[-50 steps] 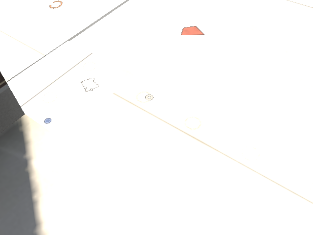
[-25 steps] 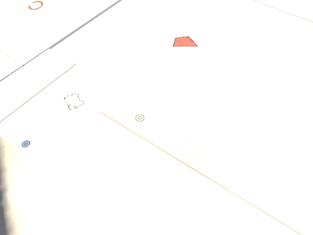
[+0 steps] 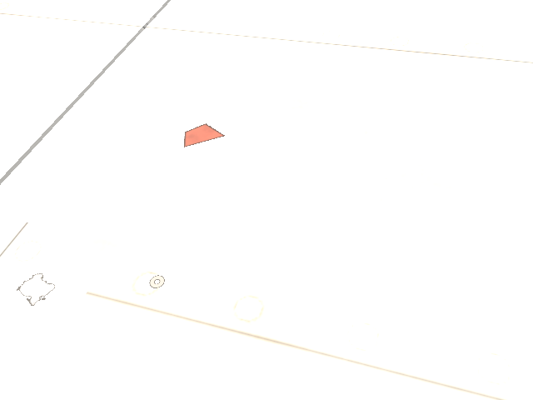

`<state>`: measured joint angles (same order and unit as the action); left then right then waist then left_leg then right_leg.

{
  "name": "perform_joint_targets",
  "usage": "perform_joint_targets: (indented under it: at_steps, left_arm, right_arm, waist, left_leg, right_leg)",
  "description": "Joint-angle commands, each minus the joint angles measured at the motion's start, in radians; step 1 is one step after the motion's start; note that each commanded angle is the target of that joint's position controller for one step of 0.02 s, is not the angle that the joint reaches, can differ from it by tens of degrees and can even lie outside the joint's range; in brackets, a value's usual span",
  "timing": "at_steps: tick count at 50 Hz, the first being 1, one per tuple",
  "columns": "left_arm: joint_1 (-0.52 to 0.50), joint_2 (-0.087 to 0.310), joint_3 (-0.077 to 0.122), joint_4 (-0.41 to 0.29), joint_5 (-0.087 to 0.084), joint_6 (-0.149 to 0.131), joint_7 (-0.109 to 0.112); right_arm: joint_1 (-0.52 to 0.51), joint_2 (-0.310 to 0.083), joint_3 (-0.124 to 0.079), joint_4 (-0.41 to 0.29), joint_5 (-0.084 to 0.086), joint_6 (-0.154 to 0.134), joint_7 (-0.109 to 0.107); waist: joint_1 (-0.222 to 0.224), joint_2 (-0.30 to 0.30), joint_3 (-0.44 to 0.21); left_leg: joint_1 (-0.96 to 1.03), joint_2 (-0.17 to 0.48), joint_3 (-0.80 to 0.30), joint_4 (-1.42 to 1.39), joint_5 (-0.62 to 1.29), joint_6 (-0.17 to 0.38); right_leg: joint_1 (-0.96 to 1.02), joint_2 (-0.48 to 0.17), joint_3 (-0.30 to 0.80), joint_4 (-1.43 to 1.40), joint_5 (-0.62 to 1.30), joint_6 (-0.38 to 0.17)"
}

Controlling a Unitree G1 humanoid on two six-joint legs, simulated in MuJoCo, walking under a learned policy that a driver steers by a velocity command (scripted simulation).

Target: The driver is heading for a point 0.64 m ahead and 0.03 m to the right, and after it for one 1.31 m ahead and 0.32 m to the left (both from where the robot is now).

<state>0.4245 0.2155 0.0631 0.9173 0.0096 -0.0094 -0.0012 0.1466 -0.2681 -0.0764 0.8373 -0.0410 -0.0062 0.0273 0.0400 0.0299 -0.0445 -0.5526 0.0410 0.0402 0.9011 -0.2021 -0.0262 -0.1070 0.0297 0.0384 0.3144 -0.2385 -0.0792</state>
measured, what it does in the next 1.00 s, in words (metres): walks ahead: left foot, then right foot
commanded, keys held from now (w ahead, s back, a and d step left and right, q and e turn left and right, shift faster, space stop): w+e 0.18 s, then w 0.60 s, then q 0.22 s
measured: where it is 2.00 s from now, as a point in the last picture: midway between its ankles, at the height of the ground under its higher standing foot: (343, 399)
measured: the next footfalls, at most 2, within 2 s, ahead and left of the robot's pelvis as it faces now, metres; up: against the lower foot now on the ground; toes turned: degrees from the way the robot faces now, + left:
left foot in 0.32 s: +0.31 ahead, +0.10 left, +0.00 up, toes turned -8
right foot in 0.82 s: +0.57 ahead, -0.14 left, +0.00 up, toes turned -14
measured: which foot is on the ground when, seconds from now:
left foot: up 0.00-0.30, down 0.32-0.84, up 0.86-1.00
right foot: down 0.00-0.32, up 0.34-0.80, down 0.82-1.00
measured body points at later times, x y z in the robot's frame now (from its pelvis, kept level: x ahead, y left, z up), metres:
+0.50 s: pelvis +0.25 +0.03 -0.01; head +0.27 +0.04 +0.44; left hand +0.35 +0.28 -0.15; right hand +0.27 -0.25 -0.13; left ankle +0.27 +0.11 -0.75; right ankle +0.16 -0.08 -0.67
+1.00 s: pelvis +0.49 -0.06 -0.01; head +0.53 -0.08 +0.44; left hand +0.64 +0.17 -0.13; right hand +0.48 -0.32 -0.16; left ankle +0.46 +0.08 -0.66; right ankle +0.53 -0.13 -0.75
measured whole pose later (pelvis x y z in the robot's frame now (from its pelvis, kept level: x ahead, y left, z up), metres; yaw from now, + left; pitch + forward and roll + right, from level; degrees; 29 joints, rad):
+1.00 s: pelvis +0.49 -0.06 -0.01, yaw -7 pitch +0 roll +1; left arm 0.17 0.22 0.03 0.86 0.02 -0.07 0.01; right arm 0.29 -0.24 -0.05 0.91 -0.02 -0.02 0.00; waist -0.03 0.03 0.09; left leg -0.45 0.02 0.00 1.13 -0.39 0.03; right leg -0.27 0.01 -0.15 0.42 -0.15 -0.09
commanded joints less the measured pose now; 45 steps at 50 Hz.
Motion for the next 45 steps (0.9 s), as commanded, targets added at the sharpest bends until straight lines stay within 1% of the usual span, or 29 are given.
perform_joint_targets:
  at_steps: [1,4,7,9,11,13,14,15,16,17,18,19,20,21,23,25,27,29,32,35,37,38,39,40,41,42,43,44,45]
  left_arm:
    - [0.006,0.152,0.033,-0.048,-0.008,-0.049,-0.003]
    - [0.075,0.155,0.036,-0.036,-0.002,-0.054,-0.001]
    - [0.107,0.168,0.039,-0.032,0.001,-0.054,0.005]
    - [0.122,0.179,0.042,-0.031,0.005,-0.054,0.01]
    - [0.118,0.184,0.043,-0.031,0.007,-0.056,0.016]
    - [0.081,0.188,0.042,-0.035,0.007,-0.059,0.019]
    - [0.053,0.199,0.043,-0.039,0.007,-0.063,0.017]
    - [0.034,0.21,0.045,-0.037,0.005,-0.067,0.014]
    - [0.03,0.193,0.041,-0.039,0.002,-0.072,0.008]
    - [0.076,0.102,0.018,-0.07,-0.016,-0.077,0.004]
    - [0.162,0.084,0.016,-0.069,-0.024,-0.077,-0.001]
    - [0.089,0.138,0.023,-0.056,0.006,-0.066,0.004]
    - [-0.002,0.141,0.022,-0.066,0.014,-0.066,-0.007]
    - [-0.044,0.12,0.016,-0.077,0.013,-0.066,-0.015]
    - [-0.048,0.107,0.011,-0.076,0.031,-0.05,-0.027]
    - [-0.063,0.096,0.007,-0.081,0.033,-0.04,-0.034]
    - [-0.148,0.087,-0.001,-0.109,0.037,-0.036,-0.041]
    - [-0.255,0.076,-0.012,-0.145,0.037,-0.037,-0.047]
    - [-0.388,0.047,-0.034,-0.186,0.026,-0.041,-0.053]
    - [-0.454,0.064,-0.037,-0.205,0.021,-0.042,-0.048]
    - [-0.459,0.08,-0.032,-0.208,0.023,-0.044,-0.041]
    - [-0.436,0.089,-0.028,-0.201,0.025,-0.046,-0.036]
    - [-0.375,0.103,-0.021,-0.181,0.028,-0.05,-0.03]
    - [-0.244,0.114,-0.012,-0.134,0.036,-0.061,-0.021]
    - [-0.094,0.15,0.001,-0.092,0.056,-0.076,-0.009]
    - [0.02,0.258,0.026,-0.084,0.084,-0.081,0.005]
    - [0.015,0.252,0.032,-0.083,0.03,-0.065,0.0]
    - [-0.075,0.197,0.018,-0.094,0.004,-0.063,-0.002]
    - [-0.157,0.129,-0.002,-0.103,0.002,-0.068,-0.001]
  right_arm:
    - [-0.075,-0.057,-0.012,-0.067,-0.001,-0.01,0.003]
    - [-0.157,-0.057,-0.008,-0.103,0.002,-0.01,0.001]
    - [-0.23,-0.054,0.001,-0.135,0.007,-0.019,0.006]
    - [-0.274,-0.052,0.008,-0.161,0.012,-0.027,0.011]
    - [-0.275,-0.055,0.014,-0.175,0.015,-0.037,0.015]
    - [-0.203,-0.064,0.013,-0.167,0.017,-0.047,0.011]
    - [-0.126,-0.077,0.006,-0.147,0.018,-0.051,0.002]
    - [0.004,-0.095,-0.005,-0.105,0.018,-0.058,-0.011]
    - [0.154,-0.139,-0.02,-0.068,0.007,-0.07,-0.026]
    - [0.306,-0.231,-0.035,-0.064,-0.019,-0.076,-0.04]
    - [0.304,-0.292,-0.05,-0.032,-0.014,-0.065,-0.03]
    - [0.193,-0.191,-0.03,-0.048,0.005,-0.058,-0.025]
    - [0.117,-0.114,-0.012,-0.063,0.015,-0.061,-0.02]
    - [0.087,-0.081,0.0,-0.059,0.011,-0.066,-0.019]
    - [0.111,-0.054,0.013,-0.028,0.015,-0.081,-0.02]
    - [0.164,-0.058,0.013,0.002,0.025,-0.099,-0.015]
    - [0.204,-0.068,0.012,0.024,0.032,-0.105,-0.014]
    - [0.235,-0.063,0.015,0.042,0.034,-0.103,-0.015]
    - [0.267,-0.072,0.017,0.062,0.036,-0.102,-0.014]
    - [0.308,-0.099,0.013,0.084,0.034,-0.099,-0.018]
    - [0.317,-0.106,0.012,0.098,0.031,-0.092,-0.024]
    - [0.311,-0.112,0.012,0.101,0.029,-0.088,-0.027]
    - [0.305,-0.121,0.01,0.105,0.026,-0.083,-0.03]
    - [0.305,-0.112,0.014,0.111,0.03,-0.075,-0.032]
    - [0.307,-0.096,0.021,0.102,0.039,-0.073,-0.033]
    - [0.382,0.011,0.049,0.057,0.073,-0.074,-0.029]
    - [0.435,-0.04,0.029,0.088,0.074,-0.062,-0.046]
    - [0.361,-0.078,0.013,0.085,0.055,-0.051,-0.054]
    - [0.31,-0.05,0.018,0.073,0.048,-0.05,-0.051]
  waist:
    - [-0.014,-0.113,0.099]
    - [0.024,-0.131,0.114]
    - [0.051,-0.139,0.126]
    - [0.065,-0.149,0.13]
    - [0.061,-0.162,0.125]
    - [0.021,-0.167,0.114]
    - [-0.017,-0.165,0.092]
    - [-0.078,-0.131,0.034]
    - [-0.14,-0.073,-0.064]
    - [-0.167,0.093,-0.219]
    - [-0.104,0.305,-0.236]
    - [-0.065,0.122,-0.055]
    - [-0.06,0.012,0.048]
    - [-0.047,0.001,0.077]
    - [-0.023,0.064,0.075]
    - [-0.015,0.067,0.065]
    - [-0.023,0.054,0.086]
    - [-0.04,0.047,0.107]
    - [-0.068,0.052,0.117]
    - [-0.082,0.05,0.12]
    - [-0.072,0.044,0.122]
    - [-0.056,0.046,0.108]
    - [-0.027,0.053,0.073]
    - [0.027,0.03,0.013]
    - [0.081,0.008,-0.077]
    - [0.073,-0.193,-0.252]
    - [0.057,-0.204,-0.348]
    - [0.019,-0.091,-0.212]
    - [-0.01,-0.093,-0.088]
  left_leg:
    - [-0.218,0.005,-0.027,0.011,0.073,-0.005]
    - [-0.258,0.009,-0.031,-0.049,0.088,-0.023]
    - [-0.237,-0.002,-0.031,-0.149,0.089,-0.035]
    - [-0.204,-0.014,-0.026,-0.209,0.073,-0.029]
    - [-0.141,-0.02,-0.013,-0.269,0.058,-0.003]
    - [0.024,-0.035,0.001,-0.334,0.055,0.035]
    - [0.155,-0.063,0.016,-0.361,0.032,0.055]
    - [0.32,-0.09,0.033,-0.417,0.043,0.076]
    - [0.542,-0.024,-0.028,-0.428,0.029,0.108]
    - [0.786,0.249,-0.395,-0.488,-0.259,0.171]
    - [0.826,0.387,-0.838,-0.686,-0.292,0.252]
    - [0.678,0.352,-0.762,-0.691,-0.4,0.243]
    - [0.542,0.299,-0.583,-0.691,-0.316,0.228]
    - [0.474,0.245,-0.454,-0.705,-0.171,0.209]
    - [0.427,0.182,-0.308,-0.721,0.046,0.195]
    - [0.442,0.175,-0.248,-0.726,0.218,0.213]
    - [0.466,0.175,-0.202,-0.753,0.285,0.229]
    - [0.476,0.15,-0.147,-0.768,0.347,0.226]
    - [0.453,0.114,-0.075,-0.767,0.423,0.204]
    - [0.507,0.148,-0.078,-0.755,0.471,0.196]
    - [0.577,0.177,-0.079,-0.711,0.562,0.189]
    - [0.605,0.181,-0.07,-0.659,0.672,0.181]
    - [0.624,0.177,-0.06,-0.571,0.793,0.17]
    - [0.602,0.144,-0.045,-0.402,0.858,0.15]
    - [0.461,0.104,-0.033,-0.195,0.689,0.128]
    - [0.156,-0.009,0.032,0.182,0.118,0.08]
    - [0.062,-0.114,-0.04,0.389,-0.377,0.076]
    - [0.041,-0.051,-0.109,0.407,-0.314,0.081]
    - [0.022,-0.019,-0.098,0.359,-0.27,0.079]
  right_leg:
    - [0.108,-0.2,0.282,-0.194,-0.054,-0.134]
    - [0.147,-0.207,0.303,-0.183,0.005,-0.153]
    - [0.164,-0.2,0.304,-0.144,0.114,-0.16]
    - [0.168,-0.2,0.307,-0.097,0.231,-0.162]
    - [0.17,-0.207,0.302,-0.062,0.331,-0.145]
    - [0.117,-0.214,0.296,-0.038,0.42,-0.108]
    - [0.081,-0.205,0.281,0.012,0.547,-0.088]
    - [0.063,-0.165,0.241,0.152,0.67,-0.068]
    - [-0.03,-0.103,0.183,0.367,0.61,-0.047]
    - [-0.237,-0.007,0.115,0.696,0.251,-0.017]
    - [-0.444,0.116,0.095,0.873,-0.281,-0.001]
    - [-0.518,0.029,0.124,0.957,-0.206,-0.021]
    - [-0.506,-0.012,0.107,0.92,-0.112,-0.025]
    - [-0.48,-0.041,0.095,0.869,-0.063,-0.022]
    - [-0.434,-0.065,0.064,0.814,-0.041,-0.004]
    - [-0.456,-0.069,0.031,0.796,-0.03,0.01]
    - [-0.534,-0.093,-0.004,0.745,0.02,0.029]
    - [-0.574,-0.109,-0.042,0.639,0.086,0.047]
    - [-0.492,-0.093,-0.095,0.42,0.195,0.055]
    - [-0.432,-0.071,-0.114,0.306,0.222,0.036]
    - [-0.414,-0.058,-0.111,0.264,0.182,0.01]
    - [-0.372,-0.039,-0.117,0.244,0.143,-0.006]
    - [-0.292,-0.011,-0.125,0.223,0.104,-0.024]
    - [-0.131,0.017,-0.131,0.151,0.144,-0.046]
    - [0.105,-0.065,-0.057,0.141,0.234,-0.075]
    - [0.44,-0.409,0.309,0.172,0.493,-0.177]
    - [0.434,-0.523,0.511,0.111,0.735,-0.261]
    - [0.293,-0.456,0.339,0.1,0.776,-0.231]
    - [0.167,-0.413,0.217,0.064,0.802,-0.193]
